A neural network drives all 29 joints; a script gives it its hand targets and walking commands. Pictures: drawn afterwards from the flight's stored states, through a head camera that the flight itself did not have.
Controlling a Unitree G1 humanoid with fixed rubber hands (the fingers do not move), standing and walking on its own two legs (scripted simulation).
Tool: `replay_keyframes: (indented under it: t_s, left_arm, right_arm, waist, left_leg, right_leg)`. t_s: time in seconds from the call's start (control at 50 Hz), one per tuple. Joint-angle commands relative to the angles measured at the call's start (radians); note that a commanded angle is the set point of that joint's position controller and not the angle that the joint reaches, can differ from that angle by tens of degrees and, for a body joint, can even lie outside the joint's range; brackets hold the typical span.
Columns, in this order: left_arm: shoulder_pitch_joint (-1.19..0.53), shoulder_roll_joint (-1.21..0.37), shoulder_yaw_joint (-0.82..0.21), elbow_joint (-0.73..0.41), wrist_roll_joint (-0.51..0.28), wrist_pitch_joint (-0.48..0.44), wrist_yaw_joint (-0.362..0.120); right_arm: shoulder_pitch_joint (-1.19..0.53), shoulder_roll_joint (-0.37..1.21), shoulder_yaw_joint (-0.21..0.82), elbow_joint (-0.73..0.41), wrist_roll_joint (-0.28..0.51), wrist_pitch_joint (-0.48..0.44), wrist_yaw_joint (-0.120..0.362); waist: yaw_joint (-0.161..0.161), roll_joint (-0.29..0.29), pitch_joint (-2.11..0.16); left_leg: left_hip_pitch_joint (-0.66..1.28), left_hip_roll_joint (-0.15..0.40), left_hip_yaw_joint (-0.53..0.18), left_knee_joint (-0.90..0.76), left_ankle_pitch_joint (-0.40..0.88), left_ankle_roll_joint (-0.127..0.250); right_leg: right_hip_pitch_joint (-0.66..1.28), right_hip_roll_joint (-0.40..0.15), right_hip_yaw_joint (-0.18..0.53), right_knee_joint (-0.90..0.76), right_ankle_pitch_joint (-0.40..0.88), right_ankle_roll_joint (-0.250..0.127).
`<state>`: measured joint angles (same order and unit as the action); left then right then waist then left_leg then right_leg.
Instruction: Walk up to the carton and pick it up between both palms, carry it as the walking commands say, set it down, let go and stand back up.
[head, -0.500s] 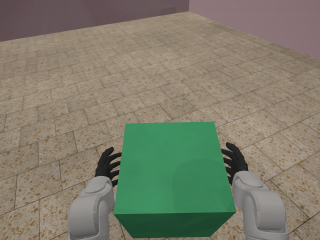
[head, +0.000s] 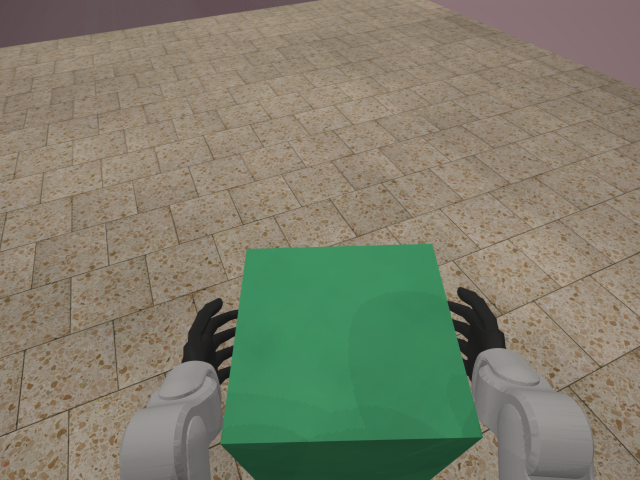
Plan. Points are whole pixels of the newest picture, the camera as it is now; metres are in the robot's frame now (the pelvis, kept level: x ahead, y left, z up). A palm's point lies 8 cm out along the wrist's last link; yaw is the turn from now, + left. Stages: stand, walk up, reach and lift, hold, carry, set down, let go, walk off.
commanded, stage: carry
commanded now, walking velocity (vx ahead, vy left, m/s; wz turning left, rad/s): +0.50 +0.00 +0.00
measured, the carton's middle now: (341, 374) +0.27 +0.00 +0.03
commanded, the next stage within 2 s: none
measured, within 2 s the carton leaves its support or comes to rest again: neither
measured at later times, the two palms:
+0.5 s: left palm (265, 211) +0.51 +0.12 +0.08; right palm (453, 199) +0.53 -0.18 +0.08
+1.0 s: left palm (260, 105) +0.83 +0.15 +0.10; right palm (403, 103) +0.83 -0.15 +0.10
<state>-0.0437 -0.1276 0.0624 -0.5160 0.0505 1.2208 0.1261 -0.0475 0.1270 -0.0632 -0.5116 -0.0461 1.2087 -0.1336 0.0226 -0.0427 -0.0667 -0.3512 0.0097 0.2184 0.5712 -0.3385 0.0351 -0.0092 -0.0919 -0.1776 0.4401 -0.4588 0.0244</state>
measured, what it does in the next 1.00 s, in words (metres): walks ahead: right foot, then left foot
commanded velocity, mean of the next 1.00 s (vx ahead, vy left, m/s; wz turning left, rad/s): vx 0.50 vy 0.00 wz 0.00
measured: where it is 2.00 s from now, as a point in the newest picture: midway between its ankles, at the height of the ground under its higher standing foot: (330, 251)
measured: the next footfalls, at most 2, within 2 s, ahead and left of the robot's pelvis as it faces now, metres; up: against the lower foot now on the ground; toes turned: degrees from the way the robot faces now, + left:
right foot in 0.40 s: +0.42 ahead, -0.12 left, +0.00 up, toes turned -8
left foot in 0.96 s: +0.71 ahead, +0.10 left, +0.00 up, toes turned +11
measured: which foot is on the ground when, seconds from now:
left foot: down 0.00-0.44, up 0.46-0.94, down 0.96-1.00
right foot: down 0.00-0.02, up 0.04-0.38, down 0.40-0.98, up 1.00-1.00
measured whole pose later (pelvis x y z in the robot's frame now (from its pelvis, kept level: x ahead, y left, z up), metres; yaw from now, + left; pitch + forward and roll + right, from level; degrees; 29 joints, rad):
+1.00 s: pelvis +0.58 +0.00 -0.01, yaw -1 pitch +3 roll +2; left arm -0.02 -0.13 0.08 -0.57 0.04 1.22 0.12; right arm -0.05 0.13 -0.03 -0.54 -0.06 1.20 -0.13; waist 0.00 -0.01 -0.06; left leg -0.43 0.03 0.24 0.52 -0.10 0.08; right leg -0.07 -0.11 -0.13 0.71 -0.45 0.03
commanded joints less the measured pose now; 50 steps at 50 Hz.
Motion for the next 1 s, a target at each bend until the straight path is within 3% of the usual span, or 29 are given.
replay_keyframes:
  t_s: [0.0,0.02,0.04,0.06,0.08,0.1,0.14,0.22,0.26,0.32,0.36,0.38,0.4,0.42,0.44,0.48,0.5,0.56,0.62,0.7,0.82,0.88,0.92,0.94,0.96,0.98]
  left_arm:
    - [-0.424,-0.801,-0.622,-0.161,-0.312,-0.015,-0.124]
    - [-0.445,-0.811,-0.644,-0.185,-0.328,-0.012,-0.134]
    - [-0.420,-0.819,-0.656,-0.163,-0.339,-0.013,-0.138]
    - [-0.382,-0.828,-0.652,-0.114,-0.339,-0.014,-0.138]
    - [-0.355,-0.836,-0.646,-0.097,-0.328,-0.018,-0.138]
    - [-0.338,-0.829,-0.634,-0.088,-0.304,-0.018,-0.136]
    - [-0.298,-0.819,-0.603,-0.040,-0.267,-0.022,-0.124]
    - [-0.322,-0.821,-0.627,-0.075,-0.251,-0.032,-0.099]
    - [-0.325,-0.811,-0.639,-0.083,-0.251,-0.028,-0.092]
    - [-0.342,-0.794,-0.647,-0.099,-0.264,-0.020,-0.097]
    - [-0.331,-0.787,-0.640,-0.095,-0.268,-0.017,-0.103]
    - [-0.311,-0.781,-0.632,-0.083,-0.266,-0.017,-0.105]
    - [-0.298,-0.767,-0.627,-0.081,-0.259,-0.018,-0.106]
    - [-0.323,-0.786,-0.616,-0.051,-0.258,-0.016,-0.114]
    - [-0.366,-0.827,-0.631,-0.058,-0.291,-0.016,-0.125]
    - [-0.394,-0.885,-0.650,-0.101,-0.305,-0.035,-0.139]
    - [-0.396,-0.906,-0.645,-0.085,-0.311,-0.042,-0.147]
    - [-0.351,-0.907,-0.648,-0.046,-0.317,-0.050,-0.163]
    - [-0.345,-0.865,-0.641,-0.071,-0.319,-0.055,-0.170]
    - [-0.309,-0.819,-0.625,-0.081,-0.305,-0.046,-0.169]
    - [-0.292,-0.771,-0.601,-0.107,-0.283,-0.019,-0.158]
    - [-0.293,-0.759,-0.605,-0.121,-0.278,-0.009,-0.150]
    - [-0.301,-0.746,-0.612,-0.126,-0.272,-0.002,-0.147]
    - [-0.317,-0.735,-0.617,-0.124,-0.273,0.000,-0.145]
    - [-0.342,-0.736,-0.620,-0.125,-0.282,0.006,-0.146]
    - [-0.327,-0.752,-0.636,-0.123,-0.292,0.013,-0.147]
  right_arm:
    - [-0.284,0.838,0.637,-0.086,0.268,-0.019,0.112]
    - [-0.292,0.845,0.634,-0.088,0.261,-0.026,0.107]
    - [-0.336,0.846,0.640,-0.144,0.275,-0.030,0.103]
    - [-0.332,0.836,0.631,-0.138,0.271,-0.027,0.105]
    - [-0.336,0.849,0.645,-0.136,0.278,-0.027,0.108]
    - [-0.335,0.854,0.652,-0.108,0.285,-0.024,0.114]
    - [-0.337,0.840,0.639,-0.061,0.294,-0.020,0.124]
    - [-0.355,0.828,0.636,-0.068,0.313,-0.025,0.147]
    - [-0.326,0.810,0.624,-0.060,0.304,-0.023,0.150]
    - [-0.318,0.782,0.619,-0.076,0.290,-0.020,0.150]
    - [-0.323,0.768,0.629,-0.087,0.282,-0.014,0.149]
    - [-0.330,0.756,0.633,-0.087,0.277,-0.008,0.151]
    - [-0.341,0.746,0.634,-0.082,0.273,-0.001,0.156]
    - [-0.339,0.747,0.649,-0.089,0.263,0.000,0.161]
    - [-0.325,0.778,0.644,-0.068,0.244,-0.004,0.153]
    - [-0.369,0.856,0.658,-0.083,0.273,-0.020,0.161]
    - [-0.367,0.871,0.655,-0.067,0.273,-0.032,0.163]
    - [-0.310,0.873,0.648,-0.031,0.241,-0.052,0.154]
    - [-0.305,0.873,0.664,-0.042,0.237,-0.057,0.140]
    - [-0.306,0.852,0.679,-0.075,0.241,-0.048,0.128]
    - [-0.330,0.812,0.691,-0.129,0.257,-0.017,0.124]
    - [-0.340,0.790,0.682,-0.138,0.268,-0.004,0.127]
    - [-0.311,0.782,0.679,-0.113,0.271,0.002,0.125]
    - [-0.305,0.784,0.681,-0.097,0.265,0.005,0.125]
    - [-0.286,0.773,0.665,-0.072,0.251,0.007,0.126]
    - [-0.298,0.785,0.653,-0.068,0.255,0.004,0.125]
  waist:
    - [-0.073,0.008,-0.301]
    - [-0.057,0.259,-0.290]
    - [-0.052,0.198,-0.262]
    - [-0.052,0.141,-0.252]
    - [-0.049,0.060,-0.225]
    - [-0.048,0.052,-0.159]
    - [-0.044,0.101,-0.101]
    - [-0.040,0.194,-0.033]
    - [-0.043,0.231,-0.016]
    - [-0.040,0.235,-0.037]
    - [-0.016,0.206,-0.119]
    - [0.011,0.150,-0.197]
    - [0.035,0.005,-0.233]
    - [0.008,-0.261,-0.253]
    - [-0.005,-0.154,-0.282]
    - [-0.005,-0.004,-0.192]
    - [-0.007,0.018,-0.182]
    - [-0.011,-0.020,-0.190]
    - [-0.009,-0.064,-0.136]
    - [-0.005,-0.082,-0.096]
    - [-0.002,-0.115,-0.046]
    - [0.004,-0.119,-0.082]
    - [-0.018,-0.093,-0.186]
    - [-0.041,-0.052,-0.256]
    - [-0.044,0.159,-0.311]
    - [-0.028,0.304,-0.304]
  left_leg:
    - [0.518,0.078,-0.179,-0.263,0.095,0.091]
    - [0.695,0.361,-0.650,-0.317,0.349,0.218]
    - [0.735,0.412,-0.670,-0.276,0.616,0.258]
    - [0.707,0.398,-0.583,-0.263,0.618,0.237]
    - [0.657,0.373,-0.501,-0.293,0.517,0.186]
    - [0.631,0.352,-0.449,-0.328,0.500,0.151]
    - [0.574,0.324,-0.336,-0.373,0.508,0.112]
    - [0.398,0.215,-0.127,-0.435,0.513,0.066]
    - [0.377,0.194,-0.080,-0.426,0.534,0.055]
    - [0.388,0.205,-0.044,-0.316,0.749,0.033]
    - [0.346,0.187,-0.003,-0.090,0.761,0.002]
    - [0.271,0.158,0.018,0.125,0.718,-0.021]
    - [0.078,0.107,0.001,0.409,0.562,-0.039]
    - [-0.176,-0.055,-0.083,0.651,-0.060,-0.035]
    - [-0.226,0.007,-0.224,0.820,-0.111,-0.003]
    - [-0.212,0.078,-0.240,0.799,-0.018,-0.012]
    - [-0.202,0.109,-0.246,0.717,0.020,-0.029]
    - [-0.179,0.096,-0.205,0.559,0.052,-0.044]
    - [-0.242,0.091,-0.168,0.381,0.094,-0.053]
    - [-0.284,0.082,-0.120,0.225,0.196,-0.058]
    - [-0.243,0.048,-0.023,0.010,0.240,-0.015]
    - [-0.128,0.007,0.035,-0.095,0.203,0.006]
    - [0.148,-0.031,0.048,-0.182,0.195,0.031]
    - [0.379,0.048,-0.039,-0.157,0.146,0.051]
    - [0.534,0.297,-0.455,-0.240,0.004,0.128]
    - [0.672,0.457,-0.815,-0.371,0.101,0.214]
  right_leg:
    - [-0.238,-0.056,-0.093,0.439,0.795,0.005]
    - [-0.574,0.079,-0.054,0.702,0.160,0.029]
    - [-0.707,0.061,0.106,0.861,-0.018,0.005]
    - [-0.749,0.009,0.175,0.892,-0.006,-0.014]
    - [-0.759,-0.034,0.194,0.825,0.033,-0.012]
    - [-0.793,-0.043,0.171,0.745,0.035,-0.001]
    - [-0.762,-0.034,0.114,0.608,0.072,0.015]
    - [-0.561,0.020,0.000,0.293,0.282,0.010]
    - [-0.491,0.051,-0.042,0.174,0.329,-0.002]
    - [-0.369,0.101,-0.062,0.111,0.388,-0.025]
    - [-0.165,0.141,-0.087,0.055,0.375,-0.036]
    - [0.013,0.142,-0.081,0.032,0.330,-0.042]
    - [0.142,-0.011,0.198,-0.049,0.096,-0.091]
    - [0.212,-0.281,0.733,-0.277,-0.038,-0.228]
    - [0.194,-0.358,0.749,-0.306,-0.069,-0.266]
    - [0.018,-0.285,0.540,-0.278,0.092,-0.216]
    - [-0.028,-0.256,0.452,-0.277,0.133,-0.191]
    - [-0.041,-0.216,0.306,-0.297,0.199,-0.150]
    - [-0.002,-0.215,0.248,-0.344,0.250,-0.154]
    - [0.074,-0.193,0.167,-0.327,0.425,-0.146]
    - [0.110,-0.161,0.098,-0.261,0.573,-0.128]
    - [0.131,-0.159,0.065,-0.146,0.777,-0.113]
    - [0.066,-0.107,-0.010,0.086,0.893,-0.070]
    - [-0.108,-0.083,-0.043,0.267,0.757,-0.037]
    - [-0.356,0.011,-0.066,0.588,0.536,0.002]
    - [-0.642,0.143,0.036,0.806,0.037,0.007]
